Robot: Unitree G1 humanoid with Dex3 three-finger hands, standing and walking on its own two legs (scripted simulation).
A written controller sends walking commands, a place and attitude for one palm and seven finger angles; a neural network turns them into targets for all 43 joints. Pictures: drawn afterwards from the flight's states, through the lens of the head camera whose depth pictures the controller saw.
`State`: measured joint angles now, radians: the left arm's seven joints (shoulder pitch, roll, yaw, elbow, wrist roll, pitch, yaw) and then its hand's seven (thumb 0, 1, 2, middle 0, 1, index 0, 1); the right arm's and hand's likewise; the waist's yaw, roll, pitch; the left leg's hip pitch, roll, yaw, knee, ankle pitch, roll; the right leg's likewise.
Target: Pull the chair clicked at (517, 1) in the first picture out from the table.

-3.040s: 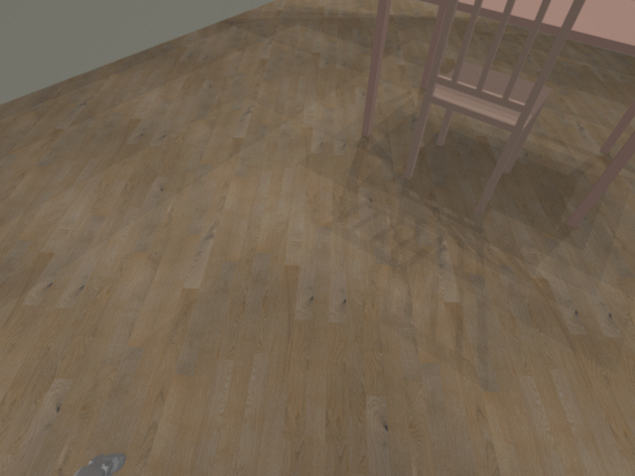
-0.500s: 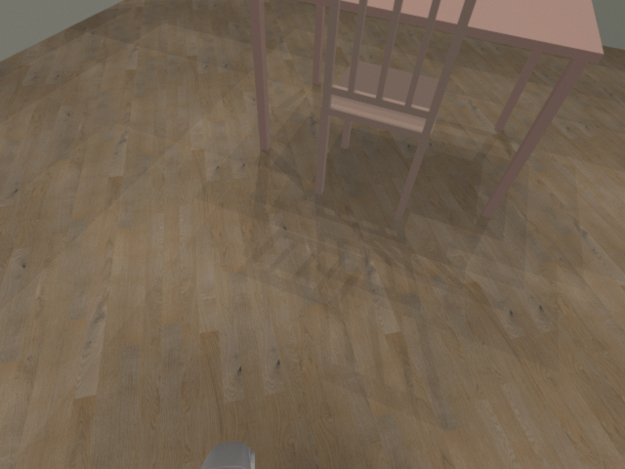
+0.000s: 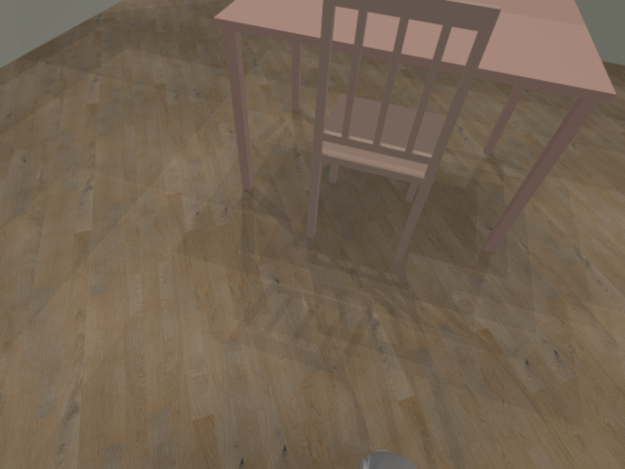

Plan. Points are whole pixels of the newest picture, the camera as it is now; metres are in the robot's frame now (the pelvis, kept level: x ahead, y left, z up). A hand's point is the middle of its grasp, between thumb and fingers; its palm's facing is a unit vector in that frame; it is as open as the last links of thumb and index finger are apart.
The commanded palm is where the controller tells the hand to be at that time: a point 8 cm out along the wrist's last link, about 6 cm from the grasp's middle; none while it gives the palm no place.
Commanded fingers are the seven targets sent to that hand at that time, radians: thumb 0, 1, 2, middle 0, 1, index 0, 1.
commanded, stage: walk to a spot facing it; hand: left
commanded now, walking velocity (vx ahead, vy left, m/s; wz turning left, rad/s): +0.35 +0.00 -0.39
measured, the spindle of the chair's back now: (388, 88) +1.06 -0.14 -0.06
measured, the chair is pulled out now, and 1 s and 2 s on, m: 0.00 0.00 0.00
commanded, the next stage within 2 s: take the last steps up to it in 0.40 s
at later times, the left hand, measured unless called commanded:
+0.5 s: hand (248, 371) +0.29 +0.12 -0.17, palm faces -0.09 -0.97 -0.23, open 7.2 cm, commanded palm none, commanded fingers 0.00 0.90 0.90 -0.20 -0.30 -0.20 -0.30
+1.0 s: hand (272, 269) +0.50 +0.11 -0.17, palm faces -0.18 -0.96 -0.19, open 7.3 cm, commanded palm none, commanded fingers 0.00 0.90 0.90 -0.20 -0.30 -0.20 -0.30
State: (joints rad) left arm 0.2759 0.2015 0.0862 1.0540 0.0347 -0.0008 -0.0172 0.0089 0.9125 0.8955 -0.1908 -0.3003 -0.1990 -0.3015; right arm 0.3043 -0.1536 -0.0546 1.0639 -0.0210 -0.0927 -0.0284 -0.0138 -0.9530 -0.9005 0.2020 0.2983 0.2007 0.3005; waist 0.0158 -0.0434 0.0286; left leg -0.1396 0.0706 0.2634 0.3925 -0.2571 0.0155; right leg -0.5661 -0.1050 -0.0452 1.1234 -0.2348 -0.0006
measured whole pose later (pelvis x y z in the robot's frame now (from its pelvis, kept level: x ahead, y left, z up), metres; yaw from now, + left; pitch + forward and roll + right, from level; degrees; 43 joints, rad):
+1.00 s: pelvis +0.43 -0.06 +0.00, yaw -12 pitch +1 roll +1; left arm 0.23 0.18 0.06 1.06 0.03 0.00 -0.01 0.01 0.93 0.90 -0.19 -0.30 -0.20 -0.30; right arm 0.34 -0.15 -0.05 1.10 -0.03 -0.05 -0.02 0.00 -0.93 -0.90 0.20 0.30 0.20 0.30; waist -0.02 -0.02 0.03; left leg -0.13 0.07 0.24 0.39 -0.27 0.00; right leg -0.45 -0.11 -0.09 0.76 -0.30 0.00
